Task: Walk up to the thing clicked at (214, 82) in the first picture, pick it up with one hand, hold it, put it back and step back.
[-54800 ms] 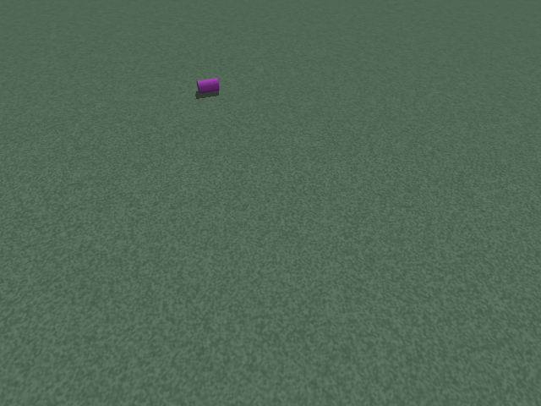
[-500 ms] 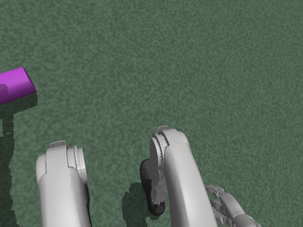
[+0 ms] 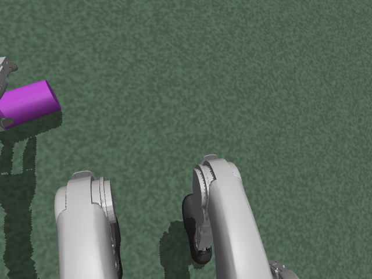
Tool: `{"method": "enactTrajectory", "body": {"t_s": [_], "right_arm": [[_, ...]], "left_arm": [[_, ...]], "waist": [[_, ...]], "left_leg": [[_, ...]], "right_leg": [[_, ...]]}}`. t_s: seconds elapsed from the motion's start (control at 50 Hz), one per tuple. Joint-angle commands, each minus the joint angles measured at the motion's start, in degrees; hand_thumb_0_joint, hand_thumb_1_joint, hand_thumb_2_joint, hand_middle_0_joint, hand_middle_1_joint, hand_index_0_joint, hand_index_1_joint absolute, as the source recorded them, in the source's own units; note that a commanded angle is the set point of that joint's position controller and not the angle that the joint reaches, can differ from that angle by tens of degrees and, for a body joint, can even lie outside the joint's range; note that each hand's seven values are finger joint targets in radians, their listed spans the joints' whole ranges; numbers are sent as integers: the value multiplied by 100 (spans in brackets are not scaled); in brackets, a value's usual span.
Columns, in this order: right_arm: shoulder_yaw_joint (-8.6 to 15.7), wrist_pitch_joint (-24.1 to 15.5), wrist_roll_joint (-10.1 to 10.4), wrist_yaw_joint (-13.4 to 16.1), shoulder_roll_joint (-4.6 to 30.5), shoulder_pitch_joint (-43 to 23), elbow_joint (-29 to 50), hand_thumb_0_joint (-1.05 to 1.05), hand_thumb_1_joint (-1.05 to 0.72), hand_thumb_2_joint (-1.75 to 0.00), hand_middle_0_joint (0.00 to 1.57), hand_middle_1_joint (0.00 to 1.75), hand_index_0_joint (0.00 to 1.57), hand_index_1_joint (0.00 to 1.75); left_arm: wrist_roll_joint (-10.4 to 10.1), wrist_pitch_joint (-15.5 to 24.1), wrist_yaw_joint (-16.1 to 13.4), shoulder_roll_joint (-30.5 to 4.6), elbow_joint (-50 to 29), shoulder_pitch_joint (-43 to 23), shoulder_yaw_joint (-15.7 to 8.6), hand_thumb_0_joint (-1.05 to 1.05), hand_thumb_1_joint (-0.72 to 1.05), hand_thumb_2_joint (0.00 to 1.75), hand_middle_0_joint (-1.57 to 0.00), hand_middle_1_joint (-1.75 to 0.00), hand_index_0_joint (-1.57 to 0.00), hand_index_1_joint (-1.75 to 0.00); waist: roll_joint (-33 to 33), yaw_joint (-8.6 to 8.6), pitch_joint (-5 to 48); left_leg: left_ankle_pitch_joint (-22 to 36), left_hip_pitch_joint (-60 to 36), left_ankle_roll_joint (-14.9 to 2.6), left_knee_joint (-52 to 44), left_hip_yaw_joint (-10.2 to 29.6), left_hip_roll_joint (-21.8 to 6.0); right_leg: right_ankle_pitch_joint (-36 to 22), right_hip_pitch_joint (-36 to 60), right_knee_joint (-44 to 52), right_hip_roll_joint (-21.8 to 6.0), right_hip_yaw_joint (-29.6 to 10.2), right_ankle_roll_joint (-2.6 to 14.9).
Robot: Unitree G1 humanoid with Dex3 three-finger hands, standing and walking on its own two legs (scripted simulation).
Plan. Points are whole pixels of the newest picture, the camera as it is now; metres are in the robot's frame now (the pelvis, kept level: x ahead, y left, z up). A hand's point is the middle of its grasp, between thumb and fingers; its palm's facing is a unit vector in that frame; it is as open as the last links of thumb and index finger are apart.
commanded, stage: home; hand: left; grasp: from above
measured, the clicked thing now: (26, 103) +0.51 +0.35 -0.31
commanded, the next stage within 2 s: none
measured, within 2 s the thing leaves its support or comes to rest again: neither
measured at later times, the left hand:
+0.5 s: hand out of the picture +0.29 +0.27 +0.08, palm faces -0.08 -0.82 -0.56, open 7.4 cm
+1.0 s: hand out of the picture +0.24 +0.22 +0.29, palm faces +0.23 -0.95 -0.21, open 7.3 cm
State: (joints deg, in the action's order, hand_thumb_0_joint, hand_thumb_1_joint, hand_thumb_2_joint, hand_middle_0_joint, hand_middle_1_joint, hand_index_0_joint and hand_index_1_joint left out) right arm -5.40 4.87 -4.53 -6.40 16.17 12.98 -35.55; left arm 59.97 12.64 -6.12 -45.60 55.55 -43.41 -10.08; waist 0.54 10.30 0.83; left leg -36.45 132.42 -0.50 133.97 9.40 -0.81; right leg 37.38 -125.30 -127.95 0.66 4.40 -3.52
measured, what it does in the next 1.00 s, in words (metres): rises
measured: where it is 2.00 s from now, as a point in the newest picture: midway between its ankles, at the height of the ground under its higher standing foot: (156, 250)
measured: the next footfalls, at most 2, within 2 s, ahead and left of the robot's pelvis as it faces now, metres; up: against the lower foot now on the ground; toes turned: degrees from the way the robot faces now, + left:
none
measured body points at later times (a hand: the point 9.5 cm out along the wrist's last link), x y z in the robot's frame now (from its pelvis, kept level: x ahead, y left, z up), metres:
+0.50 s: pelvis +0.02 +0.00 +0.19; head +0.17 +0.05 +0.61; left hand +0.30 +0.31 +0.12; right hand +0.25 -0.22 +0.09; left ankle +0.08 +0.12 -0.32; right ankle +0.11 -0.14 -0.32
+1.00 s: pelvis +0.09 +0.00 +0.35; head +0.14 +0.02 +0.79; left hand +0.23 +0.27 +0.31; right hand +0.27 -0.21 +0.27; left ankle +0.08 +0.12 -0.32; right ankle +0.11 -0.14 -0.32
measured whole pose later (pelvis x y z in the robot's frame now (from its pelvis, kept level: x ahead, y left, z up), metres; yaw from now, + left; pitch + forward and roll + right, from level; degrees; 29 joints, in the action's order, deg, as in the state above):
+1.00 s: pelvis +0.09 +0.00 +0.35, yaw +9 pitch +15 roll -4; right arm -3.2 -9.8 1.8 10.3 11.7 16.6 -30.1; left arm -4.4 -26.0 -3.8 -12.9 -5.2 24.5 -3.5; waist 3.1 3.7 10.2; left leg -29.4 49.0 0.7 63.3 3.6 -2.9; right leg 28.6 -44.6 -58.3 -0.2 3.3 -1.5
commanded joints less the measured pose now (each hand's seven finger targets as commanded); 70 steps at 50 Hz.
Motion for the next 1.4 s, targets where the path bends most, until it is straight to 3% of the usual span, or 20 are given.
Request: {"method": "enactTrajectory", "body": {"t_s": [0.0,0.04,0.12,0.22,0.26,0.4,0.46,0.5,0.54,0.58,0.6,0.62,0.66,0.72,0.82,0.86,0.9,1.0,1.2,1.38], "right_arm": [[920,-156,189,145,1373,793,247,0,-90,-90,20,30,20,30],[973,-187,275,182,1318,672,175,0,-90,-90,20,30,20,30],[1000,-270,404,299,1224,357,280,0,-90,-90,20,30,20,30],[965,-471,529,463,1020,-21,503,0,-90,-90,20,30,20,30],[949,-579,563,524,946,-145,629,0,-90,-90,20,30,20,30],[909,-888,665,757,771,-530,927,0,-90,-90,20,30,20,30],[868,-988,696,860,684,-598,999,0,-90,-90,20,30,20,30],[849,-1049,714,936,643,-606,1045,0,-90,-90,20,30,20,30],[825,-1109,717,1005,625,-569,1098,0,-90,-90,20,30,20,30],[779,-1174,710,1091,557,-524,1053,0,-90,-90,20,30,20,30],[730,-1219,715,1142,529,-466,1095,0,-90,-90,20,30,20,30],[711,-1251,714,1186,501,-418,1091,0,-90,-90,20,30,20,30],[643,-1323,718,1298,428,-327,1110,0,-90,-90,20,30,20,30],[585,-1456,700,1464,388,-192,1115,0,-90,-90,20,30,20,30],[540,-1651,637,1648,333,1,1200,0,-90,-90,20,30,20,30],[526,-1698,632,1701,270,65,1276,0,-90,-90,20,30,20,30],[542,-1765,615,1741,253,95,1315,0,-90,-90,20,30,20,30],[563,-1879,570,1789,224,109,1423,0,-90,-90,20,30,20,30],[672,-2062,475,1754,349,37,1403,0,-90,-90,20,30,20,30],[659,-2139,458,1718,352,-82,1388,0,-90,-90,20,30,20,30]], "left_arm": [[-842,-390,-378,-1686,-2211,-1431,-533,0,68,86,-20,-33,-20,-33],[-1245,-716,-240,-927,-1847,-518,-223,0,79,88,-20,-32,-20,-32],[-2040,-1220,213,-343,-2788,144,160,0,89,90,-20,-30,-20,-30],[-3037,-1621,493,296,-3477,1174,392,0,90,90,-20,-30,-20,-30],[-3364,-1696,462,274,-3840,1382,208,0,90,90,-20,-30,-20,-30],[-4267,-2068,296,857,-4741,2602,108,0,90,90,-20,-30,-20,-30],[-4709,-2325,254,1224,-4897,3231,231,0,90,90,-20,-30,-20,-30],[-5017,-2507,220,1236,-5215,3561,101,0,90,90,-20,-30,-20,-30],[-5272,-2671,207,1400,-5552,3824,133,0,90,90,-20,-30,-20,-30],[-5470,-2835,187,1685,-5597,4142,241,0,90,90,-20,-30,-20,-30],[-5558,-2891,171,1783,-5785,4310,286,0,90,90,-20,-30,-20,-30],[-5658,-2958,132,1719,-5835,4431,120,0,90,90,-20,-30,-20,-30],[-5814,-3101,106,1981,-5968,4852,267,0,90,90,-20,-30,-20,-30],[-6088,-3281,96,2230,-6191,5208,249,0,90,90,-20,-30,-20,-30],[-6329,-3481,136,2442,-6634,6003,200,0,90,90,-20,-30,-20,-30],[-6380,-3561,162,2618,-6811,6348,337,0,90,90,-20,-30,-20,-30],[-6406,-3607,176,2605,-7074,6571,282,0,90,90,-20,-30,-20,-30],[-6359,-3705,271,2799,-7286,7244,467,0,90,90,-20,-30,-20,-30],[-6257,-3647,480,2740,-7352,7006,502,0,90,90,-20,-30,-20,-30],[-6226,-3583,477,2733,-7340,7073,510,0,90,90,-20,-30,-20,-30]], "waist": [[2411,-398,5637],[1942,-328,4745],[1547,-396,4480],[813,-351,3957],[764,-445,3962],[851,-620,3773],[701,-528,3395],[712,-633,3487],[756,-607,3491],[738,-522,3145],[746,-557,3092],[741,-610,3087],[671,-598,2921],[639,-589,2729],[670,-691,2357],[618,-679,2090],[587,-709,2066],[263,-731,1655],[158,-654,1295],[334,-772,1308]], "left_leg": [[866,-4654,-63,-2357,-450,-20],[327,-4363,-110,-2779,-318,-42],[-21,-4571,-158,-3334,-231,-82],[192,-4833,-168,-3735,-381,-79],[181,-5050,-162,-3966,-397,-68],[134,-6114,-82,-4943,-381,-54],[89,-6389,-86,-5354,-403,-30],[282,-6806,-66,-5597,-428,-31],[495,-7235,-41,-5877,-367,-61],[504,-7473,-22,-6195,-298,-91],[563,-7688,-8,-6376,-227,-97],[616,-7798,-11,-6498,-229,-92],[910,-8101,5,-6756,-261,-87],[1346,-8512,14,-7081,-342,-81],[1873,-9148,43,-7707,-432,-65],[1971,-9306,42,-7942,-487,-44],[2179,-9510,38,-8074,-576,-25],[2674,-9718,-7,-8238,-663,30],[2416,-9970,-27,-8488,-717,65],[2222,-10017,9,-8594,-682,67]], "right_leg": [[-1117,2218,1617,126,333,544],[-823,2198,1872,146,357,508],[-664,2723,2387,155,263,485],[-751,3451,3185,110,136,462],[-702,3788,3434,91,78,461],[-601,4708,4343,38,-108,475],[-523,5183,4854,22,-190,456],[-661,5530,5128,23,-219,456],[-874,5806,5317,22,-200,452],[-919,5982,5578,27,-195,434],[-993,6125,5687,30,-171,439],[-1046,6336,5847,32,-183,430],[-1256,6702,6143,36,-171,435],[-1606,7239,6539,49,-162,421],[-2029,8054,7158,77,-87,399],[-2115,8323,7460,86,-61,393],[-2267,8611,7671,105,-38,393],[-2664,8977,8006,117,11,379],[-2423,9032,8235,77,26,333],[-2233,9073,8219,68,33,345]]}}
